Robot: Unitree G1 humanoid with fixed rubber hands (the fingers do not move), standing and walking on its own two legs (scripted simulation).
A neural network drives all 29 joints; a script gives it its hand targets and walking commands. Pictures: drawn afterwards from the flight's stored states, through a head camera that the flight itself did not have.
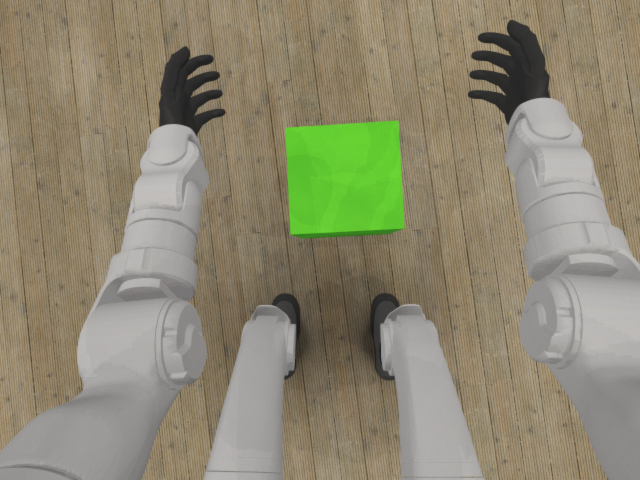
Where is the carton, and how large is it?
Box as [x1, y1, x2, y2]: [285, 121, 404, 238]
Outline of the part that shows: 397,121 285,128 290,234 302,238 388,233 404,228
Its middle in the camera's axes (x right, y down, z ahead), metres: +0.05 -0.11 +0.84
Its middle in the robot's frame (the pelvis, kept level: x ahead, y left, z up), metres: +0.48 -0.01 -0.51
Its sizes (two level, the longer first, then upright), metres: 0.210 0.200 0.250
